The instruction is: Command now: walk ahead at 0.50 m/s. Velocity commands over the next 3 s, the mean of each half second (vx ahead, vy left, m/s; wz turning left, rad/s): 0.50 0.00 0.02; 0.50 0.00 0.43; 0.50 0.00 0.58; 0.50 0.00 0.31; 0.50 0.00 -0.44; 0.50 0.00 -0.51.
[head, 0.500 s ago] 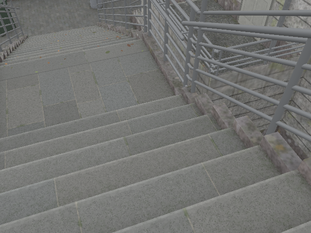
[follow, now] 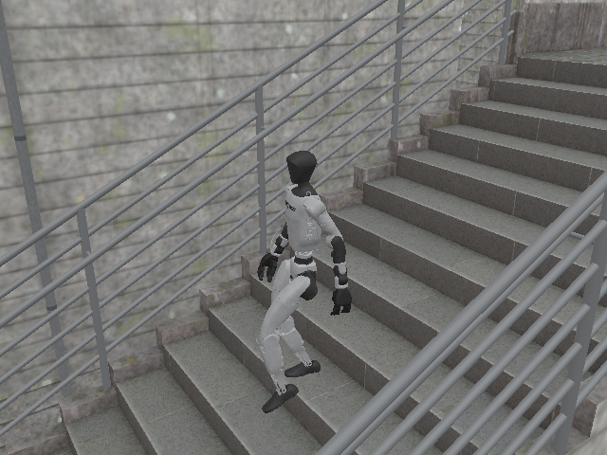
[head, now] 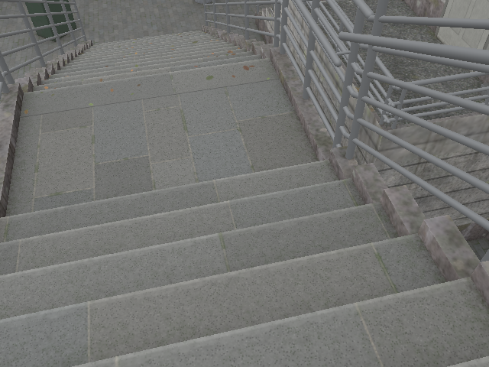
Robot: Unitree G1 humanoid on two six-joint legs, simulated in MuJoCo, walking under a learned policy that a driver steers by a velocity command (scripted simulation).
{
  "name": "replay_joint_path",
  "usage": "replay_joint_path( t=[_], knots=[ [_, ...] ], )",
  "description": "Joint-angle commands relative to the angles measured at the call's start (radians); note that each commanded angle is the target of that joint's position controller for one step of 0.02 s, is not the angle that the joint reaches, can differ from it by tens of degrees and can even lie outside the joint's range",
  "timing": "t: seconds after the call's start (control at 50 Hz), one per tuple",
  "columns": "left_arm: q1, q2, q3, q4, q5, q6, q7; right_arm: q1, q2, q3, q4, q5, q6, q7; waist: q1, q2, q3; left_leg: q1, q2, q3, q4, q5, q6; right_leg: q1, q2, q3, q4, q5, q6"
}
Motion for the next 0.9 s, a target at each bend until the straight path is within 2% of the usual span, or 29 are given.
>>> replay_joint_path(
  t=[0.02, 0.12, 0.16, 0.2, 0.22, 0.24, 0.26, 0.28, 0.3, 0.32, 0.34, 0.36, 0.38, 0.4, 0.44, 0.48, 0.5, 0.52, 0.56, 0.62, 0.66, 0.7, 0.76, 0.8, 0.82, 0.84, 0.86, 0.88, 0.9],
  knots=[
    [-0.057, 0.074, -0.003, -0.071, 0.0, -0.019, 0.012, -0.073, -0.033, -0.004, -0.062, -0.009, -0.017, 0.023, -0.03, -0.058, 0.06, 0.045, 0.002, 0.002, -0.12, 0.24, 0.006, -0.131, -0.236, 0.297, -0.142, 0.058, -0.145],
    [0.042, 0.101, -0.01, -0.08, 0.038, 0.007, 0.04, -0.263, -0.003, 0.02, -0.144, 0.015, -0.028, 0.028, 0.096, -0.069, 0.156, 0.05, -0.011, 0.039, -0.346, 0.136, -0.019, -0.073, -0.215, 0.293, 0.006, 0.118, -0.127],
    [0.044, 0.098, -0.013, -0.066, 0.039, 0.025, 0.05, -0.252, 0.0, 0.023, -0.144, 0.043, -0.038, 0.029, 0.106, -0.091, 0.174, 0.148, 0.018, 0.042, -0.45, 0.119, -0.009, -0.069, -0.221, 0.29, 0.082, 0.213, -0.117],
    [0.076, 0.098, -0.014, -0.047, 0.047, 0.036, 0.058, -0.15, -0.021, 0.017, -0.1, 0.054, -0.043, 0.012, 0.096, -0.07, 0.167, 0.258, 0.025, 0.059, -0.561, 0.044, 0.002, -0.009, -0.219, 0.27, 0.235, 0.354, -0.114],
    [0.092, 0.106, -0.012, -0.039, 0.047, 0.037, 0.055, -0.025, -0.04, 0.009, -0.05, 0.049, -0.045, 0.003, 0.052, -0.019, 0.126, 0.385, 0.01, 0.092, -0.626, 0.054, 0.012, -0.002, -0.197, 0.228, 0.387, 0.434, -0.112],
    [0.065, 0.129, -0.005, -0.033, 0.036, 0.041, 0.055, 0.183, -0.059, -0.003, 0.028, 0.038, -0.041, -0.001, -0.051, -0.009, 0.028, 0.637, 0.009, 0.11, -0.666, 0.095, 0.021, -0.077, -0.155, 0.196, 0.626, 0.448, -0.111],
    [0.108, 0.121, 0.007, -0.018, 0.012, 0.036, 0.036, 0.332, -0.112, -0.019, 0.076, 0.018, -0.036, -0.001, -0.103, 0.118, -0.071, 0.921, 0.056, 0.086, -0.536, 0.299, 0.029, -0.285, -0.037, 0.089, 0.972, 0.026, -0.066],
    [0.211, 0.075, 0.006, -0.027, -0.037, 0.031, 0.043, 0.426, -0.165, -0.02, 0.083, 0.016, -0.044, 0.01, -0.074, 0.24, -0.268, 1.306, 0.262, -0.085, -0.11, 0.76, 0.124, -0.612, 0.018, 0.122, 1.403, -0.522, -0.021],
    [0.14, 0.135, 0.007, -0.083, -0.051, 0.022, 0.059, 0.473, -0.192, -0.033, 0.08, 0.059, -0.037, 0.021, -0.139, 0.172, -0.395, 1.371, 0.354, -0.221, -0.157, 0.52, 0.191, -0.788, -0.019, 0.135, 1.517, -0.433, -0.028],
    [-0.024, 0.13, 0.003, -0.145, -0.042, 0.019, 0.062, 0.416, -0.203, -0.037, 0.066, 0.064, -0.031, 0.004, -0.167, 0.197, -0.335, 1.235, 0.411, -0.361, -0.396, -0.072, 0.282, -0.939, -0.027, 0.08, 1.478, -0.289, -0.011],
    [-0.165, 0.134, 0.011, -0.15, -0.004, 0.037, 0.053, 0.288, -0.091, -0.007, 0.039, 0.057, -0.018, -0.018, -0.127, 0.013, -0.129, 0.973, 0.315, -0.295, -0.519, -0.274, 0.234, -0.931, -0.071, 0.056, 1.349, -0.139, -0.001],
    [-0.151, 0.108, 0.01, -0.153, 0.011, 0.047, 0.035, 0.272, -0.1, -0.002, 0.03, 0.022, -0.032, -0.022, -0.098, 0.063, -0.061, 0.775, 0.347, -0.329, -0.523, -0.341, 0.269, -0.841, -0.096, 0.13, 1.23, -0.049, -0.004],
    [-0.13, 0.093, 0.015, -0.118, 0.027, 0.069, 0.029, 0.261, -0.059, 0.015, 0.036, 0.004, -0.042, -0.016, -0.044, -0.006, 0.021, 0.571, 0.325, -0.315, -0.525, -0.327, 0.252, -0.748, -0.125, 0.15, 1.125, -0.028, -0.005],
    [-0.143, 0.076, 0.017, -0.115, 0.022, 0.078, 0.019, 0.213, -0.025, 0.032, 0.032, 0.008, -0.068, -0.012, 0.003, -0.057, 0.09, 0.42, 0.24, -0.214, -0.526, -0.331, 0.183, -0.689, -0.135, 0.2, 0.895, 0.147, 0.0],
    [-0.198, 0.054, 0.016, -0.137, 0.042, 0.084, -0.002, 0.176, -0.055, 0.032, 0.021, 0.034, -0.096, -0.023, 0.043, 0.042, 0.118, 0.226, 0.131, -0.128, -0.61, -0.287, 0.172, -0.507, -0.163, 0.13, 0.49, 0.359, 0.051],
    [-0.213, 0.025, 0.01, -0.122, 0.067, 0.091, -0.018, 0.243, -0.088, 0.024, 0.042, 0.036, -0.09, -0.028, 0.032, 0.096, 0.025, 0.265, 0.135, -0.132, -0.572, -0.067, 0.211, -0.369, -0.146, 0.085, 0.405, 0.449, 0.073],
    [-0.177, 0.034, 0.012, -0.112, 0.054, 0.096, -0.023, 0.262, -0.089, 0.022, 0.042, 0.035, -0.082, -0.026, 0.045, 0.105, -0.006, 0.319, 0.156, -0.166, -0.544, -0.025, 0.227, -0.382, -0.161, 0.111, 0.439, 0.513, 0.063],
    [-0.187, 0.052, 0.018, -0.106, 0.037, 0.097, -0.026, 0.26, -0.083, 0.021, 0.019, 0.032, -0.073, -0.022, 0.04, 0.044, -0.019, 0.333, 0.139, -0.157, -0.537, -0.1, 0.225, -0.382, -0.152, 0.083, 0.424, 0.558, 0.058],
    [-0.414, 0.104, 0.033, -0.18, 0.033, 0.075, -0.031, 0.361, -0.053, 0.025, 0.049, 0.045, -0.079, -0.04, -0.037, 0.001, 0.064, 0.546, 0.125, -0.253, -0.495, -0.399, 0.241, -0.663, -0.198, 0.151, 0.255, 0.705, 0.057],
    [-0.568, 0.102, 0.034, -0.223, 0.046, 0.054, -0.041, 0.456, -0.089, 0.013, 0.036, 0.024, -0.086, -0.056, -0.11, -0.001, 0.081, 0.637, 0.138, -0.373, -0.409, -0.534, 0.269, -0.757, -0.186, 0.18, 0.159, 0.709, 0.077],
    [-0.617, 0.089, 0.024, -0.248, 0.037, 0.043, -0.047, 0.419, -0.081, 0.013, 0.012, 0.014, -0.091, -0.067, -0.118, -0.033, 0.094, 0.498, 0.076, -0.321, -0.334, -0.614, 0.236, -0.616, -0.163, 0.158, 0.029, 0.853, 0.096],
    [-0.603, 0.055, 0.01, -0.257, 0.03, 0.042, -0.055, 0.389, -0.072, 0.016, -0.006, 0.024, -0.083, -0.059, -0.135, -0.023, 0.088, 0.357, 0.021, -0.256, -0.278, -0.618, 0.195, -0.404, -0.123, 0.118, -0.075, 0.906, 0.097],
    [-0.62, 0.05, 0.0, -0.302, 0.0, 0.031, -0.051, 0.395, -0.07, 0.015, -0.013, 0.012, -0.061, -0.061, -0.196, 0.054, 0.105, 0.404, -0.015, -0.262, -0.18, -0.533, 0.157, -0.27, -0.118, 0.135, -0.258, 0.861, 0.096],
    [-0.591, 0.086, 0.007, -0.307, -0.007, 0.012, -0.032, 0.425, -0.066, 0.015, -0.002, -0.002, -0.044, -0.079, -0.211, 0.053, 0.113, 0.54, -0.037, -0.291, -0.037, -0.477, 0.152, -0.252, -0.162, 0.189, -0.442, 0.864, 0.091],
    [-0.48, 0.1, 0.018, -0.27, -0.018, 0.006, -0.021, 0.42, -0.081, 0.01, 0.011, -0.01, -0.018, -0.089, -0.157, 0.042, 0.081, 0.514, -0.029, -0.27, 0.111, -0.392, 0.154, -0.129, -0.176, 0.179, -0.442, 0.87, 0.087],
    [-0.319, 0.108, 0.024, -0.229, -0.005, 0.001, -0.014, 0.418, -0.095, 0.008, 0.01, -0.001, -0.007, -0.087, -0.08, -0.02, 0.025, 0.454, -0.067, -0.218, 0.291, -0.418, 0.147, 0.048, -0.168, 0.128, -0.473, 0.913, 0.086],
    [-0.167, 0.144, 0.038, -0.183, 0.018, 0.006, -0.014, 0.441, -0.105, 0.002, 0.018, 0.018, -0.006, -0.077, -0.011, -0.093, -0.056, 0.303, -0.11, -0.16, 0.51, -0.583, 0.135, 0.3, -0.177, 0.112, -0.378, 0.873, 0.086],
    [-0.043, 0.187, 0.042, -0.157, 0.027, 0.015, -0.026, 0.533, -0.055, -0.006, 0.039, 0.04, -0.016, -0.055, -0.007, -0.203, -0.174, 0.025, -0.199, -0.102, 0.891, -1.125, 0.093, 0.592, -0.295, 0.212, -0.084, 1.095, 0.076],
    [-0.006, 0.218, 0.042, -0.158, 0.019, 0.022, -0.046, 0.629, -0.047, 0.002, 0.015, 0.082, -0.023, -0.067, -0.045, -0.268, -0.302, -0.167, -0.143, -0.062, 1.159, -1.171, 0.073, 0.764, -0.453, 0.308, 0.133, 1.257, 0.047]
  ],
)
Next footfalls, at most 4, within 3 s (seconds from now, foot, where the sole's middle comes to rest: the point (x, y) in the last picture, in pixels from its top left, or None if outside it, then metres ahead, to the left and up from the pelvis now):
0.24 left None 0.30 0.14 -0.91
0.86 right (288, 361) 0.66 -0.07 -1.08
1.52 left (203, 310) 0.91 0.25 -1.24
2.16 right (208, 252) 1.30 0.28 -1.41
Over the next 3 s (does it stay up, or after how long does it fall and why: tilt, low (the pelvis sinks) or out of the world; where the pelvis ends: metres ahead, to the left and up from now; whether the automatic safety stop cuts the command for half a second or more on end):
stays up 1.52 0.52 -0.81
